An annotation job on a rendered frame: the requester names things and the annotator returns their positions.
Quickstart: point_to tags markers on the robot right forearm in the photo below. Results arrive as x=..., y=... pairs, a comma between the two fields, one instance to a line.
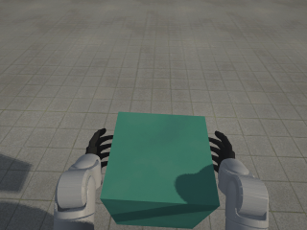
x=246, y=197

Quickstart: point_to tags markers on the robot left hand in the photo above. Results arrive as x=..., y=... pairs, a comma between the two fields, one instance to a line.
x=95, y=147

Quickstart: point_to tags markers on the robot left forearm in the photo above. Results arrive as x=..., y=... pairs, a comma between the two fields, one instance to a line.
x=75, y=194

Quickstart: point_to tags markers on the robot right hand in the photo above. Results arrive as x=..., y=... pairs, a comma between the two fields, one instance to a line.
x=225, y=150

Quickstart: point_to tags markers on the carton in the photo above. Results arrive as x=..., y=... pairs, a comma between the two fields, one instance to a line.
x=160, y=171

